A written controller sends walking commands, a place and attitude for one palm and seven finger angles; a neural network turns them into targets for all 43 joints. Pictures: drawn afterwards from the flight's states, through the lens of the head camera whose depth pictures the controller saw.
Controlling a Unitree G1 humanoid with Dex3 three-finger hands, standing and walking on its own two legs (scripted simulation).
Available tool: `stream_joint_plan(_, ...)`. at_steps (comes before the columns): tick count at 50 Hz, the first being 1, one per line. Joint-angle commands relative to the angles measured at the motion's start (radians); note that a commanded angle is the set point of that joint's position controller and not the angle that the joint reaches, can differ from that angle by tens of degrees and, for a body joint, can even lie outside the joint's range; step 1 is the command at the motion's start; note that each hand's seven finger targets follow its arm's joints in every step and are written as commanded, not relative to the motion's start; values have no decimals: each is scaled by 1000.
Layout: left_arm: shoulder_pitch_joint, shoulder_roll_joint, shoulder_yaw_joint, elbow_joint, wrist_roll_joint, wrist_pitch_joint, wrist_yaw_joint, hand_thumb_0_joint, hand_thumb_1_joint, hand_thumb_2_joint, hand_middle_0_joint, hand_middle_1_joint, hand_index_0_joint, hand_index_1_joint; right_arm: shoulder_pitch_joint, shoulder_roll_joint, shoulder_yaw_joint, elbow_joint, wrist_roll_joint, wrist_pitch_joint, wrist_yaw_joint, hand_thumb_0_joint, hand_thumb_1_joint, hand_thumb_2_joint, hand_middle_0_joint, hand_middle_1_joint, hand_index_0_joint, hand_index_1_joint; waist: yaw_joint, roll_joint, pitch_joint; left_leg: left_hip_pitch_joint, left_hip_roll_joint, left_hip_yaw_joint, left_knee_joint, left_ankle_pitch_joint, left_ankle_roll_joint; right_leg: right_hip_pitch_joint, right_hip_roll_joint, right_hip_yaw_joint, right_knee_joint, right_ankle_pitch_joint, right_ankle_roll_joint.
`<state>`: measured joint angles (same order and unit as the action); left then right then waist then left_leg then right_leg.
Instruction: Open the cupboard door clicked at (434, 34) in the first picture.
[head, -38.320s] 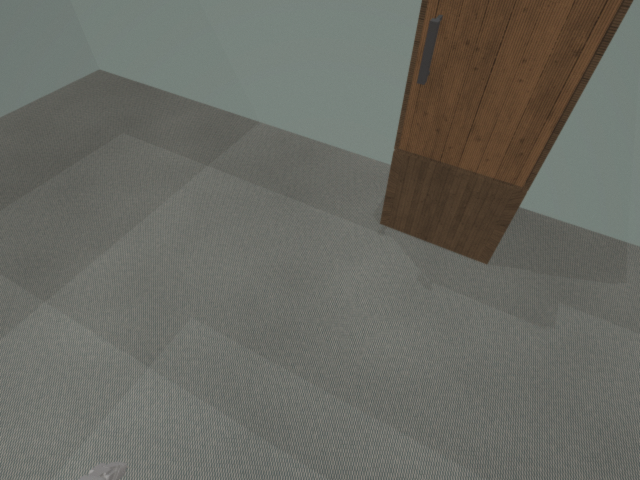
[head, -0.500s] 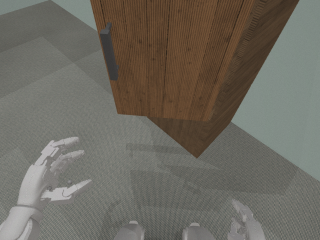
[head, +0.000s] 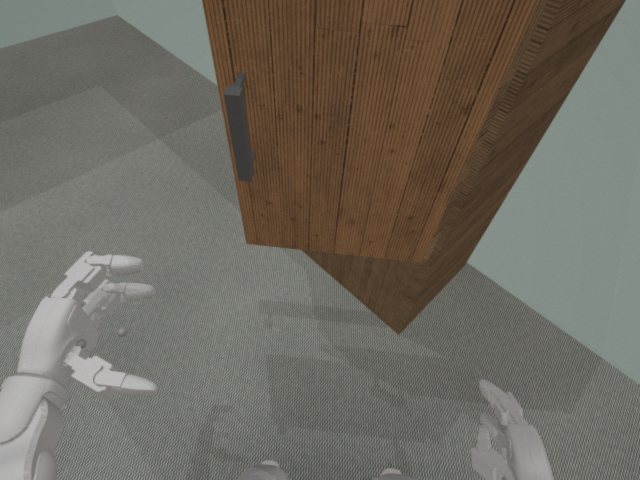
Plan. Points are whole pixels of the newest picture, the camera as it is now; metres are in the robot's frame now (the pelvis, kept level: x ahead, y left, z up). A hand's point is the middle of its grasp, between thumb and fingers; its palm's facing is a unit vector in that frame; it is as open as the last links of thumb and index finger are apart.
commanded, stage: raise the hand with hooked fingers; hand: left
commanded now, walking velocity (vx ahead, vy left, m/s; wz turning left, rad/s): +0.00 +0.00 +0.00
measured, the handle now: (243, 129) +0.62 +0.18 +0.07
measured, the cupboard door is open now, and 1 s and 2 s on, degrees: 40 40 40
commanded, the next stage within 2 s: move the hooked fingers beside the handle in 0.82 s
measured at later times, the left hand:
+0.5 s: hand (122, 282) +0.30 +0.25 +0.09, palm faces -0.02 -1.00 -0.03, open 14.0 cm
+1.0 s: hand (123, 287) +0.30 +0.25 +0.09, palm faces +0.00 -1.00 -0.03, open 14.0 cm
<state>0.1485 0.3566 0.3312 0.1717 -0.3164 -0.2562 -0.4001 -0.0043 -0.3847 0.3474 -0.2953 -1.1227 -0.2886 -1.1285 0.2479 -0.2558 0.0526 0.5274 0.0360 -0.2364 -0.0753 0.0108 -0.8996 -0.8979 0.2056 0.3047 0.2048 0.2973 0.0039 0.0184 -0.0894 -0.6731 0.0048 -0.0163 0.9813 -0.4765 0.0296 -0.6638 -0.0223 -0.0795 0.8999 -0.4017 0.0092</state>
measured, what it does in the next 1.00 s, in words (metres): stands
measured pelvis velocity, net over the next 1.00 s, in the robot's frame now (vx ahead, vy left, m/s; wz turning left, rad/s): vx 0.00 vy -0.02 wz -0.01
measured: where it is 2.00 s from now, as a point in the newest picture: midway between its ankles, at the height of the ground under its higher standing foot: outside the picture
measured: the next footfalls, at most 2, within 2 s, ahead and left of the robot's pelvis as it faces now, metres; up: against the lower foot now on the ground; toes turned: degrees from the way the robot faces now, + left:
none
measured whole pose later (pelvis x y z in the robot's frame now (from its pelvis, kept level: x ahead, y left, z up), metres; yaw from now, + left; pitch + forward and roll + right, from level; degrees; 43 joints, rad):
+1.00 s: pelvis +0.00 -0.02 +0.01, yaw -1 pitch +9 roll -1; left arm -0.08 0.42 0.44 0.47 -0.35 -0.25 -0.54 -0.01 -0.50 0.30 -0.30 -1.20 -0.30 -1.20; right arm 0.28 -0.28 0.05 0.56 0.04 -0.20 -0.09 0.01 -0.90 -0.90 0.21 0.30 0.21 0.30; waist 0.00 0.03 -0.07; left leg -0.60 0.02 -0.01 0.87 -0.43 0.00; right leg -0.61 0.00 -0.07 0.82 -0.37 -0.02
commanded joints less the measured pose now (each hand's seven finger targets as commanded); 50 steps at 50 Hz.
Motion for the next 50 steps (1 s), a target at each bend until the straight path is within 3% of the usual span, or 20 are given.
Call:
stream_joint_plan(1, -216, 218, 113, -161, -40, -46, -37, 0, -500, 300, -300, -1200, -300, -1200, -6, -159, -67, -119, 4, -47, -16, 0, -900, -900, 200, 300, 200, 300, -9, 86, -212, 154, -1, -42, -207, 307, -34, 132, 47, 1, -105, 182, -40)
stream_joint_plan(7, -283, 265, 156, -69, -57, -29, -83, 0, -500, 300, -300, -1200, -300, -1200, -1, -163, -63, -110, 5, -40, -21, 0, -900, -900, 200, 300, 200, 300, -5, 51, -221, 154, -4, -29, -214, 328, -26, 175, 46, 12, -128, 225, -39)
stream_joint_plan(15, -403, 352, 214, 11, -67, -26, -131, 0, -500, 300, -300, -1200, -300, -1200, 11, -169, -64, -103, 7, -28, -27, 0, -900, -900, 200, 300, 200, 300, 1, 77, -245, 173, -9, -11, -228, 346, -17, 234, 41, 37, -160, 261, -42)
stream_joint_plan(18, -367, 311, 193, 75, -77, -22, -146, 0, -500, 300, -300, -1200, -300, -1200, 15, -169, -68, -106, 9, -25, -25, 0, -900, -900, 200, 300, 200, 300, 0, 23, -219, 152, -11, -5, -235, 322, -13, 235, 37, 42, -177, 250, -36)
stream_joint_plan(24, -377, 339, 210, 63, -75, -31, -145, 0, -500, 300, -300, -1200, -300, -1200, 18, -173, -72, -117, 5, -19, -13, 0, -900, -900, 200, 300, 200, 300, 8, 49, -212, 137, -14, 5, -232, 322, -10, 248, 36, 60, -181, 253, -40)
stream_joint_plan(30, -400, 350, 227, 42, -71, -63, -125, 0, -500, 300, -300, -1200, -300, -1200, 19, -166, -71, -118, 4, -11, -15, 0, -900, -900, 200, 300, 200, 300, 2, 38, -234, 138, -14, 13, -235, 300, -6, 268, 34, 75, -188, 236, -33)
stream_joint_plan(32, -403, 339, 214, 35, -65, -69, -122, 0, -500, 300, -300, -1200, -300, -1200, 18, -161, -71, -115, 7, -13, -18, 0, -900, -900, 200, 300, 200, 300, 1, 82, -233, 149, -15, 13, -238, 292, -7, 254, 32, 74, -190, 227, -33)
stream_joint_plan(36, -398, 333, 209, 66, -67, -62, -130, 0, -500, 300, -300, -1200, -300, -1200, 17, -163, -68, -111, 7, -12, -23, 0, -900, -900, 200, 300, 200, 300, -6, 40, -221, 142, -12, 11, -241, 277, -6, 251, 32, 73, -196, 216, -30)
stream_joint_plan(39, -408, 325, 198, 83, -73, -54, -141, 0, -500, 300, -300, -1200, -300, -1200, 12, -165, -65, -109, 7, -14, -24, 0, -900, -900, 200, 300, 200, 300, -8, 39, -193, 124, -12, 10, -237, 259, -6, 245, 31, 81, -203, 189, -33)
stream_joint_plan(46, -412, 319, 191, 72, -70, -58, -145, 0, -500, 300, -300, -1200, -300, -1200, 15, -162, -67, -109, 10, -18, -25, 0, -900, -900, 200, 300, 200, 300, -10, 48, -221, 152, -11, 7, -240, 288, -9, 238, 34, 65, -188, 229, -31)
stream_joint_plan(47, -461, 312, 176, 78, -66, -56, -142, 0, -500, 300, -300, -1200, -300, -1200, 13, -163, -63, -104, 9, -18, -27, 0, -900, -900, 200, 300, 200, 300, -18, 61, -208, 148, -12, 4, -241, 266, -10, 215, 33, 61, -188, 207, -31)
stream_joint_plan(49, -557, 342, 187, 118, -63, -56, -137, 0, -500, 300, -300, -1200, -300, -1200, 23, -172, -63, -89, 5, -14, -34, 0, -900, -900, 200, 300, 200, 300, -34, 17, -180, 128, -9, -2, -230, 245, -8, 196, 38, 66, -189, 179, -33)
stream_joint_plan(50, -586, 346, 185, 156, -56, -55, -140, 0, -500, 300, -300, -1200, -300, -1200, 27, -172, -62, -82, 8, -11, -37, 0, -900, -900, 200, 300, 200, 300, -37, 23, -186, 119, -9, 0, -231, 232, -10, 196, 34, 73, -192, 165, -31)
